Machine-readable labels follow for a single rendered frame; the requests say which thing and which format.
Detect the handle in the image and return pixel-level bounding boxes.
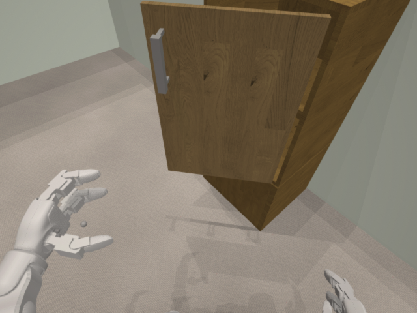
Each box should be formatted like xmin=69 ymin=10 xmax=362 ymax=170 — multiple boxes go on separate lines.
xmin=150 ymin=28 xmax=170 ymax=94

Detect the robot right hand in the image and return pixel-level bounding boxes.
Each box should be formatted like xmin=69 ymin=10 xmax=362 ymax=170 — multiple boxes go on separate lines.
xmin=323 ymin=269 xmax=367 ymax=313

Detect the robot left forearm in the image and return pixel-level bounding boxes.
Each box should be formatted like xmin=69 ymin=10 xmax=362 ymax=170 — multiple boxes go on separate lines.
xmin=0 ymin=250 xmax=48 ymax=313

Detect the robot left hand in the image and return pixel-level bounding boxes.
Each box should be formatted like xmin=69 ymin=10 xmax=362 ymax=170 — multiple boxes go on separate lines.
xmin=14 ymin=170 xmax=113 ymax=260

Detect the cupboard door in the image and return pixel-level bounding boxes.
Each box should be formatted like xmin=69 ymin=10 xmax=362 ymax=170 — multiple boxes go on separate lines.
xmin=140 ymin=1 xmax=331 ymax=184

